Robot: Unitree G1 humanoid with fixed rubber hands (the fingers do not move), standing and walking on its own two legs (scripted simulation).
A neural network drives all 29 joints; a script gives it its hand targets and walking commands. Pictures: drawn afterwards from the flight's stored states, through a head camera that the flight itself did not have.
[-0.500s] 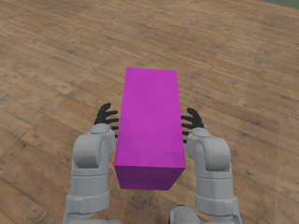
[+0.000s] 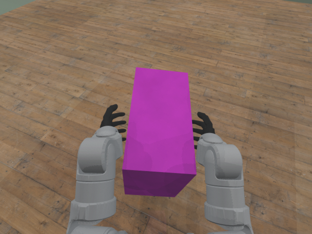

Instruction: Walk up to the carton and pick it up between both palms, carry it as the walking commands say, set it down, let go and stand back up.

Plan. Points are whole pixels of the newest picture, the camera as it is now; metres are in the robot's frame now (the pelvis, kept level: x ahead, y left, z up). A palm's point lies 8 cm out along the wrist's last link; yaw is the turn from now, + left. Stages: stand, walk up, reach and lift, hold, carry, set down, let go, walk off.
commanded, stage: carry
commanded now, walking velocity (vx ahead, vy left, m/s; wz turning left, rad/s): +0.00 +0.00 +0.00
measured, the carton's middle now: (155, 134) +0.38 +0.00 +0.02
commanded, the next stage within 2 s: none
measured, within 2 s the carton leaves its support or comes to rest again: neither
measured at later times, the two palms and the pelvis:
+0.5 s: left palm (83, 166) +0.24 +0.15 +0.11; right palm (196, 171) +0.23 -0.08 +0.11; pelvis -0.07 +0.04 +0.00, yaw -2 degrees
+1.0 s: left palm (93, 157) +0.27 +0.14 +0.08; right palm (194, 163) +0.26 -0.08 +0.08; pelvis -0.05 +0.04 +0.00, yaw -1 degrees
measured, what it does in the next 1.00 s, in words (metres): steps on the spot: left foot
